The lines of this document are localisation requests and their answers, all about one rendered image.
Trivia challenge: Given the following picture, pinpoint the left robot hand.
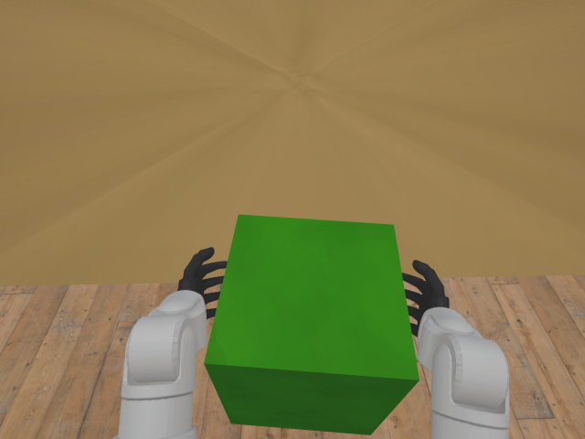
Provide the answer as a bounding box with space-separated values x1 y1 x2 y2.
177 247 228 319

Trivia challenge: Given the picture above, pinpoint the right robot hand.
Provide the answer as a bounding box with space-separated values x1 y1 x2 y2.
402 260 450 337

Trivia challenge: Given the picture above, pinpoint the carton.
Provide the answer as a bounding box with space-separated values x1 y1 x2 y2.
204 214 420 435

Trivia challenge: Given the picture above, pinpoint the robot left forearm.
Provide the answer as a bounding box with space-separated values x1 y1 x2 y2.
112 290 207 439

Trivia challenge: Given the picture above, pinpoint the robot right forearm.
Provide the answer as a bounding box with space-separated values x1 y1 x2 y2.
417 307 510 439

